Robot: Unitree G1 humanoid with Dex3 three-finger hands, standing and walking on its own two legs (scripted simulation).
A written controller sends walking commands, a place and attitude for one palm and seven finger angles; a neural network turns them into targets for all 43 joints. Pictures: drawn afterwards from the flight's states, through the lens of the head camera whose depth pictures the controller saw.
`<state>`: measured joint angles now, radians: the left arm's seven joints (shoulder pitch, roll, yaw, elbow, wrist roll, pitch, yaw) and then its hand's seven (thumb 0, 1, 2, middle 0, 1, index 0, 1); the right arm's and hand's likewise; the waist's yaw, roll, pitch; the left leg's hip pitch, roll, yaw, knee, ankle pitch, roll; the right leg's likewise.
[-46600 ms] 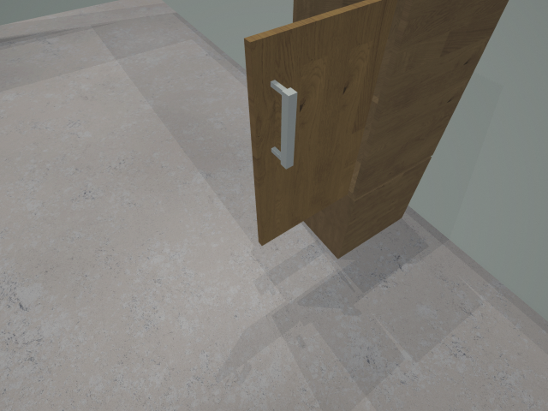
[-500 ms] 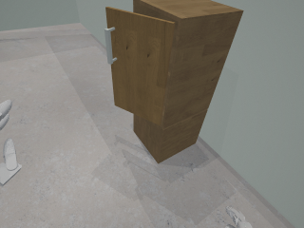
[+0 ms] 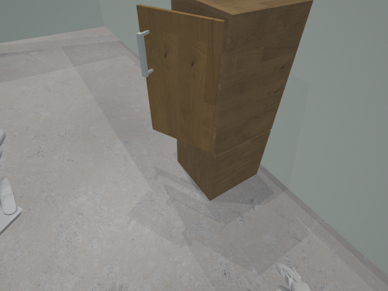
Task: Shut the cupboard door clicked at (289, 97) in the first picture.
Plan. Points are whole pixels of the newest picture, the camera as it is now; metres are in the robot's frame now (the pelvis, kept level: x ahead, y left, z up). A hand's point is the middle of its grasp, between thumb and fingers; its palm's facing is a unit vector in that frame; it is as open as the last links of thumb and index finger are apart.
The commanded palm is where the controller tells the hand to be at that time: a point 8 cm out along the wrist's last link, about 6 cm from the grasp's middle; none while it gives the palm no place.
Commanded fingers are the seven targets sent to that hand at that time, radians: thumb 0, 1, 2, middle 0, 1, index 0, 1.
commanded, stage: stop stepping back and stand still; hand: left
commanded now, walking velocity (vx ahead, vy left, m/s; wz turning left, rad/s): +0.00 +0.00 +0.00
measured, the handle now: (145, 54) +0.94 +0.23 +0.09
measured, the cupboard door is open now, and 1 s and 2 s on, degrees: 27 27 27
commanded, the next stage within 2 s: let the arm hang, fingers relaxed in 0.54 s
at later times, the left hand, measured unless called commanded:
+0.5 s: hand (34, 193) +0.22 +0.26 +0.17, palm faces +0.39 -0.75 -0.54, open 7.4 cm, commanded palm +0.17 +0.29 +0.18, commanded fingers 0.00 0.90 0.90 -0.20 -0.30 -0.20 -0.30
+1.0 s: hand out of the picture +0.00 +0.18 -0.18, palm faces +0.06 -0.99 -0.15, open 7.0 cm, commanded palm none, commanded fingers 0.00 0.90 0.90 -0.20 -0.30 -0.20 -0.30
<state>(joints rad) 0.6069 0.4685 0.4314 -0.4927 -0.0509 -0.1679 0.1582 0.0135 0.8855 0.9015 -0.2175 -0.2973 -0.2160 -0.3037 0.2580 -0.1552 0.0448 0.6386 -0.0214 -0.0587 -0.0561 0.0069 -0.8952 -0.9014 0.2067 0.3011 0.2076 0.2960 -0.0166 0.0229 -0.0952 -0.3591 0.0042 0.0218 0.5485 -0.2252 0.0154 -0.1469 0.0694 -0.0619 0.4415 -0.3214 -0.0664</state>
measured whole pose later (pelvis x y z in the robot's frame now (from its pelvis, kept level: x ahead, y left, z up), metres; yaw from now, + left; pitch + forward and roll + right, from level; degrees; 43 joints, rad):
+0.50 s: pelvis +0.03 -0.01 +0.00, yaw -1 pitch +3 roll +0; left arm 0.63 0.48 0.46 -0.50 -0.07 -0.20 0.16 0.01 0.89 0.90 -0.22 -0.30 -0.22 -0.30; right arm 0.21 -0.20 0.01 0.59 0.03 -0.02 -0.06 0.01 -0.90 -0.90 0.20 0.30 0.20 0.30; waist -0.01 0.00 -0.05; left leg -0.32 0.00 0.04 0.53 -0.24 0.02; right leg -0.13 0.06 -0.01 0.45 -0.35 -0.05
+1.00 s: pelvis -0.03 +0.01 -0.01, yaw +3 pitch -2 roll -2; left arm 0.32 0.21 0.01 0.87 0.01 0.06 0.02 -0.01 0.98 0.90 -0.21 -0.30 -0.21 -0.30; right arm 0.31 -0.20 0.03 0.93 -0.03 0.04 -0.01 0.00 -0.90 -0.90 0.20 0.30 0.20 0.29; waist -0.02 -0.06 0.05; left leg -0.36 -0.02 -0.01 0.58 -0.20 0.04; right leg -0.16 0.05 -0.09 0.54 -0.35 -0.05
